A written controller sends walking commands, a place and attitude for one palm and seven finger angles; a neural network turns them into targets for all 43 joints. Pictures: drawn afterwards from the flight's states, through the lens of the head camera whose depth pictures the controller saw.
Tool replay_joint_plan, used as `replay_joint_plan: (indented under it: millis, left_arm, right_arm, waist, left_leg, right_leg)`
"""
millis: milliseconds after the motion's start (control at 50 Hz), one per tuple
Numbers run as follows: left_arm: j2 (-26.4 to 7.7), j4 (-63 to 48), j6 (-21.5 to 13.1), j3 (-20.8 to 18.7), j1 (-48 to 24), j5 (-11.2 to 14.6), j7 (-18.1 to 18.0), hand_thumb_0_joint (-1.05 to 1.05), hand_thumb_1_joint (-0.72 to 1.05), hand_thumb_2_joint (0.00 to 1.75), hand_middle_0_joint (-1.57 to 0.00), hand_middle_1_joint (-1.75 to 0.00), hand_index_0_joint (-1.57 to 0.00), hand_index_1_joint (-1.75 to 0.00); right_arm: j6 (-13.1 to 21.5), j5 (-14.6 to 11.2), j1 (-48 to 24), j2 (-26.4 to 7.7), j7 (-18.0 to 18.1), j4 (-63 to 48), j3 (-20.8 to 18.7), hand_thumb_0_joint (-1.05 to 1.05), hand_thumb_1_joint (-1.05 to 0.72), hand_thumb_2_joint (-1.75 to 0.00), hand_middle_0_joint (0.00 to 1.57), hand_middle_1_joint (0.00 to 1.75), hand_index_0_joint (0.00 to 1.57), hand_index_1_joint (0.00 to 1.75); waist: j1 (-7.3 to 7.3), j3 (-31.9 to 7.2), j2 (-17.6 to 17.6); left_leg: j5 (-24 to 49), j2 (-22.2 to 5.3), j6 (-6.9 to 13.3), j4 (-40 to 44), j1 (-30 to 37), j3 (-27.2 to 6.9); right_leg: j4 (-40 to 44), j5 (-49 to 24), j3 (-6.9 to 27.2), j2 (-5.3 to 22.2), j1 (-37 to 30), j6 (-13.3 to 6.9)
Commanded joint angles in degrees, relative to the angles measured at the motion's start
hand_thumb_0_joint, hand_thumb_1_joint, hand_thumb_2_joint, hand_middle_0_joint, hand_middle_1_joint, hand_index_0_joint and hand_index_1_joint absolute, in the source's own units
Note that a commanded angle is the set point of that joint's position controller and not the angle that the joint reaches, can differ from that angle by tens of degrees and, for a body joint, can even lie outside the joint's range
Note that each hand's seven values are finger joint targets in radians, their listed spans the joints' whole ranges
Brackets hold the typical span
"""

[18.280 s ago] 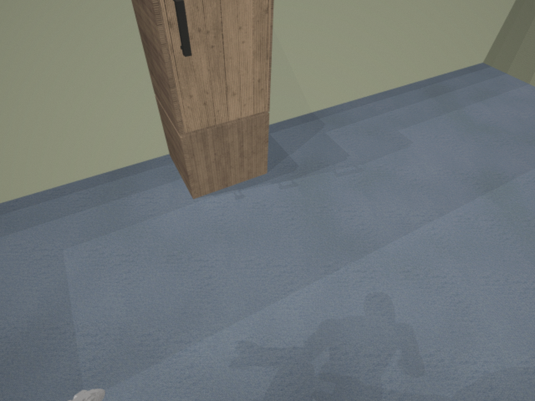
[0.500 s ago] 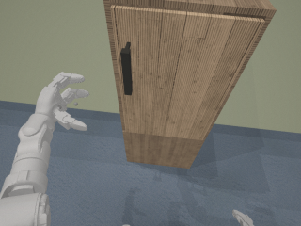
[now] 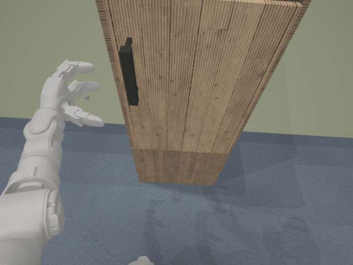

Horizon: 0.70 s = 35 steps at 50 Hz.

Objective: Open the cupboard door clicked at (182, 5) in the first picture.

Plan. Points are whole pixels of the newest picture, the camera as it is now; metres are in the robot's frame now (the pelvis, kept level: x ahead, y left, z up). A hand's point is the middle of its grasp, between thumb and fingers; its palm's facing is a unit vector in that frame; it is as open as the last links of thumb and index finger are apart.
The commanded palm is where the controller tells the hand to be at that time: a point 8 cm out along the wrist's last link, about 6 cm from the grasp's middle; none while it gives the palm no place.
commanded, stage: move the hooked fingers beside the handle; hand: left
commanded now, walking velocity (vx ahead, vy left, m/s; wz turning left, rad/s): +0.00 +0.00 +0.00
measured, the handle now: (131, 73) +0.55 +0.10 +0.10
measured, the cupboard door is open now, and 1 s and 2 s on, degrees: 0 0 0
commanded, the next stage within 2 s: slide the fingers in behind the handle in 1.50 s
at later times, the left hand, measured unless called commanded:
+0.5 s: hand (100, 83) +0.51 +0.17 +0.11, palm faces -0.05 -1.00 +0.00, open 14.0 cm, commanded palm +0.48 +0.22 +0.10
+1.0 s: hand (106, 86) +0.50 +0.16 +0.10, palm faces -0.04 -1.00 +0.02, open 14.0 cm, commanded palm +0.49 +0.22 +0.10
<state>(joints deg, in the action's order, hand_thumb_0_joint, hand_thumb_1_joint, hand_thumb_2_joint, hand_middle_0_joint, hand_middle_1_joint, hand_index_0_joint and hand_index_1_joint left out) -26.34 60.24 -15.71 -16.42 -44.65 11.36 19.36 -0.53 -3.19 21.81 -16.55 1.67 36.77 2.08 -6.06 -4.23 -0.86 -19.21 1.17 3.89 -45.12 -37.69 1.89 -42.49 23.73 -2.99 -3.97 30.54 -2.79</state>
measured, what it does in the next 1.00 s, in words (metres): stands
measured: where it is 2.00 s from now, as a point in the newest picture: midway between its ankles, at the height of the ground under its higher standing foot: outside the picture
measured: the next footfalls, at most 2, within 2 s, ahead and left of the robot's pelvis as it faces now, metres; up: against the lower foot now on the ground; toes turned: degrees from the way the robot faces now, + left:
none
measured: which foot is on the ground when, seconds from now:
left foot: down 0.00-1.00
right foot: down 0.00-1.00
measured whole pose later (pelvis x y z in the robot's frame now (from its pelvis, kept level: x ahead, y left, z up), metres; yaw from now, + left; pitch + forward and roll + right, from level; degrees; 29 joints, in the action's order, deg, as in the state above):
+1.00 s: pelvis -0.01 -0.01 -0.01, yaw +0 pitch +16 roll -2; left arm -26.8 71.0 -17.5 -17.6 -56.6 6.8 13.1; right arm -1.4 -2.1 20.2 -16.5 0.4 35.3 2.7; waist -9.1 -4.8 -1.0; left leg -20.3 0.5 3.5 -49.9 -45.3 1.3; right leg -47.2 25.0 -3.8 -4.6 38.0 -3.3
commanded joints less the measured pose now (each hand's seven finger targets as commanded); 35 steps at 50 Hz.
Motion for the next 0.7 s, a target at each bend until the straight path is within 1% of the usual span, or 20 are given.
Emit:
replay_joint_plan:
  millis: [0, 20, 100, 120, 140, 160, 220, 280, 320, 360, 380, 400, 420, 440, 460, 500, 520, 540, 580, 680]
  left_arm:
    - [-11.58, -9.69, -4.37, -1.14, -31.43, 0.27, -0.61, 0.0, -0.5, 0.3, -0.3, -1.2, -0.3, -1.2]
    - [-13.66, -7.61, -4.21, -2.67, -31.38, -0.47, -1.03, 0.0, -0.5, 0.3, -0.3, -1.2, -0.3, -1.2]
    - [-12.96, -6.46, -4.78, -1.94, -35.45, -1.42, -2.51, 0.0, -0.5, 0.3, -0.3, -1.2, -0.3, -1.2]
    - [-14.33, -5.02, -4.84, -3.15, -35.17, -1.95, -2.99, 0.0, -0.5, 0.3, -0.3, -1.2, -0.3, -1.2]
    - [-13.31, -4.31, -4.76, -2.11, -36.16, -2.01, -3.2, 0.0, -0.5, 0.3, -0.3, -1.2, -0.3, -1.2]
    - [-16.26, -3.07, -4.72, -4.43, -36.82, -2.38, -3.67, 0.0, -0.5, 0.3, -0.3, -1.2, -0.3, -1.2]
    - [-16.3, -2.62, -5.13, -3.63, -41.82, -3.58, -4.64, 0.0, -0.5, 0.3, -0.3, -1.2, -0.3, -1.2]
    - [-20.59, -1.81, -5.65, -7.11, -38.11, -4.29, -4.75, 0.0, -0.5, 0.3, -0.3, -1.2, -0.3, -1.2]
    - [-21.07, -3.91, -6.14, -8.35, -34.77, -4.09, -4.17, 0.0, -0.5, 0.3, -0.3, -1.2, -0.3, -1.2]
    - [-19.09, -4.11, -5.63, -7.01, -31.5, -3.79, -3.1, 0.0, -0.5, 0.3, -0.3, -1.2, -0.3, -1.2]
    - [-19.6, -2.94, -4.98, -7.62, -29.45, -3.76, -2.74, 0.0, -0.5, 0.3, -0.3, -1.2, -0.3, -1.2]
    - [-17.49, -3.48, -4.78, -6.04, -29.63, -3.16, -2.24, 0.0, -0.5, 0.3, -0.3, -1.2, -0.3, -1.2]
    - [-18.8, -4.55, -4.49, -7.34, -28.33, -3.14, -1.95, 0.0, -0.5, 0.3, -0.3, -1.2, -0.3, -1.2]
    - [-16.8, -5.18, -4.0, -5.59, -27.74, -2.58, -1.41, 0.0, -0.5, 0.3, -0.3, -1.2, -0.3, -1.2]
    - [-17.83, -5.99, -3.93, -6.6, -27.93, -2.21, -1.23, 0.0, -0.5, 0.3, -0.3, -1.2, -0.3, -1.2]
    - [-16.25, -8.97, -4.57, -5.69, -28.86, -1.04, -0.99, 0.0, -0.5, 0.3, -0.3, -1.2, -0.3, -1.2]
    - [-17.17, -10.36, -5.08, -6.44, -28.92, -1.15, -1.13, 0.0, -0.5, 0.3, -0.3, -1.2, -0.3, -1.2]
    - [-15.05, -11.69, -5.45, -4.82, -29.67, -0.74, -1.05, 0.0, -0.5, 0.3, -0.3, -1.2, -0.3, -1.2]
    - [-15.18, -11.91, -6.07, -4.73, -30.55, -0.86, -1.39, 0.0, -0.5, 0.3, -0.3, -1.2, -0.3, -1.2]
    - [-10.76, -8.33, -5.38, -0.54, -32.34, -1.4, -1.86, 0.0, -0.5, 0.3, -0.3, -1.2, -0.3, -1.2]
  right_arm:
    - [1.19, 0.49, 5.56, -9.77, 0.7, -3.71, -3.78, 0.0, -0.9, -0.9, 0.2, 0.3, 0.2, 0.3]
    - [1.05, 0.55, 5.95, -10.1, 0.63, -3.31, -3.86, 0.0, -0.9, -0.9, 0.2, 0.3, 0.2, 0.3]
    - [0.75, 1.03, 7.36, -10.03, 0.32, -3.02, -3.86, 0.0, -0.9, -0.9, 0.2, 0.3, 0.2, 0.3]
    - [0.65, 1.1, 7.81, -10.18, 0.2, -2.86, -3.9, 0.0, -0.9, -0.9, 0.2, 0.3, 0.2, 0.3]
    - [0.61, 1.16, 7.84, -10.05, 0.06, -2.94, -3.75, 0.0, -0.9, -0.9, 0.2, 0.3, 0.2, 0.3]
    - [0.5, 1.25, 8.56, -10.48, 0.13, -2.66, -3.85, 0.0, -0.9, -0.9, 0.2, 0.3, 0.2, 0.3]
    - [0.46, 1.51, 9.49, -10.42, -0.01, -2.42, -3.7, 0.0, -0.9, -0.9, 0.2, 0.3, 0.2, 0.3]
    - [0.11, 1.84, 10.85, -10.73, -0.25, -2.85, -3.78, 0.0, -0.9, -0.9, 0.2, 0.3, 0.2, 0.3]
    - [-0.32, 1.89, 10.67, -10.44, -0.51, -3.94, -3.9, 0.0, -0.9, -0.9, 0.2, 0.3, 0.2, 0.3]
    - [-0.79, 1.7, 10.47, -10.01, -0.71, -4.87, -3.76, 0.0, -0.9, -0.9, 0.2, 0.3, 0.2, 0.3]
    - [-1.2, 1.6, 10.76, -10.1, -0.71, -5.01, -3.8, 0.0, -0.9, -0.9, 0.2, 0.3, 0.2, 0.3]
    - [-1.54, 1.53, 10.71, -9.76, -0.63, -5.41, -3.73, 0.0, -0.9, -0.9, 0.2, 0.3, 0.2, 0.3]
    - [-1.83, 1.32, 10.6, -10.13, -0.63, -5.64, -4.1, 0.0, -0.9, -0.9, 0.2, 0.3, 0.2, 0.3]
    - [-2.1, 1.21, 10.21, -9.82, -0.61, -6.05, -3.98, 0.0, -0.9, -0.9, 0.2, 0.3, 0.2, 0.3]
    - [-2.32, 1.25, 10.5, -10.07, -0.49, -5.89, -4.15, 0.0, -0.9, -0.9, 0.2, 0.3, 0.2, 0.3]
    - [-2.48, 1.11, 10.11, -9.67, -0.35, -6.36, -4.14, 0.0, -0.9, -0.9, 0.2, 0.3, 0.2, 0.3]
    - [-2.49, 1.04, 9.82, -9.85, -0.37, -5.99, -4.41, 0.0, -0.9, -0.9, 0.2, 0.3, 0.2, 0.3]
    - [-2.4, 1.03, 9.27, -9.35, -0.47, -5.96, -4.24, 0.0, -0.9, -0.9, 0.2, 0.3, 0.2, 0.3]
    - [-2.32, 0.97, 9.12, -9.38, -0.47, -5.2, -4.31, 0.0, -0.9, -0.9, 0.2, 0.3, 0.2, 0.3]
    - [-1.94, 0.75, 8.42, -9.42, -0.46, -3.67, -4.38, 0.0, -0.9, -0.9, 0.2, 0.3, 0.2, 0.3]
  waist:
    - [-2.45, -20.59, -2.94]
    - [-2.03, -20.69, -3.73]
    - [-3.29, -22.0, -3.96]
    - [-2.81, -22.61, -3.79]
    - [-3.52, -22.14, -3.94]
    - [-3.53, -21.92, -2.41]
    - [-4.73, -23.14, -4.06]
    - [-2.78, -26.99, -5.71]
    - [-1.19, -30.99, -6.59]
    - [-0.82, -30.09, -6.07]
    - [-0.54, -28.56, -4.04]
    - [-1.32, -27.49, -3.15]
    - [-0.53, -27.61, -2.98]
    - [-1.16, -26.24, -2.75]
    - [-1.0, -25.62, -1.71]
    - [-1.33, -25.03, -2.53]
    - [-1.04, -25.78, -3.81]
    - [-1.43, -25.38, -6.24]
    - [-1.88, -24.23, -6.09]
    - [-3.52, -20.95, -5.74]
  left_leg:
    - [18.0, -1.76, -0.89, 2.32, 22.54, -6.81]
    - [17.43, -1.94, -1.03, 2.14, 22.13, -6.83]
    - [18.21, -1.92, -0.97, 1.08, 21.72, -7.13]
    - [17.85, -2.06, -1.1, 1.02, 21.52, -7.15]
    - [17.16, -1.96, -0.97, 0.82, 20.67, -6.96]
    - [16.09, -2.11, -0.91, 0.63, 19.32, -6.99]
    - [16.09, -1.98, -0.72, -0.24, 18.55, -6.79]
    - [19.39, -1.91, -0.96, -0.93, 18.57, -6.56]
    - [23.54, -1.66, -0.94, -1.45, 19.9, -5.77]
    - [24.25, -1.55, -0.88, -1.15, 19.02, -5.2]
    - [23.45, -1.56, -0.72, -1.06, 17.32, -4.93]
    - [24.14, -1.39, -0.45, -0.9, 16.83, -4.8]
    - [23.87, -1.43, -0.32, -0.89, 17.04, -4.26]
    - [23.23, -1.33, -0.19, -0.51, 16.44, -4.09]
    - [22.7, -1.39, -0.14, -0.3, 16.1, -4.06]
    - [23.27, -1.21, 0.07, -0.15, 17.21, -3.97]
    - [23.55, -1.36, -0.03, -0.25, 18.85, -3.93]
    - [23.59, -1.29, -0.17, -0.2, 19.94, -4.01]
    - [22.6, -1.46, -0.28, -0.36, 20.6, -4.52]
    - [19.65, -1.77, -0.66, -0.27, 21.63, -5.93]
  right_leg:
    - [4.71, -18.53, 2.73, 0.66, 5.23, 1.2]
    - [4.44, -17.85, 2.79, 0.59, 6.18, 1.23]
    - [3.64, -18.03, 2.82, 0.52, 7.13, 1.28]
    - [3.41, -17.52, 2.78, 0.4, 7.58, 1.33]
    - [3.48, -17.31, 2.96, 0.35, 7.78, 1.48]
    - [3.45, -16.76, 3.12, 0.36, 7.64, 1.55]
    - [2.91, -17.0, 3.44, 0.3, 8.59, 1.78]
    - [1.93, -20.18, 3.73, 0.28, 5.78, 1.35]
    - [1.21, -25.16, 3.88, 0.12, 2.75, 1.4]
    - [1.43, -26.95, 3.69, -0.05, 1.43, 1.49]
    - [1.62, -27.14, 3.61, -0.16, 0.7, 1.56]
    - [1.76, -28.24, 3.39, -0.18, -0.03, 1.63]
    - [2.13, -29.2, 3.81, -0.27, -0.17, 1.84]
    - [2.58, -29.45, 3.81, -0.22, -0.47, 1.95]
    - [2.84, -29.51, 3.82, -0.21, -0.8, 1.95]
    - [3.09, -29.87, 3.76, -0.26, -1.03, 1.77]
    - [3.19, -29.98, 3.99, -0.27, -0.08, 1.87]
    - [3.34, -29.42, 3.93, -0.27, 0.74, 1.77]
    - [3.47, -27.09, 3.69, -0.37, 2.59, 1.61]
    - [3.71, -21.65, 2.9, -0.26, 7.72, 1.46]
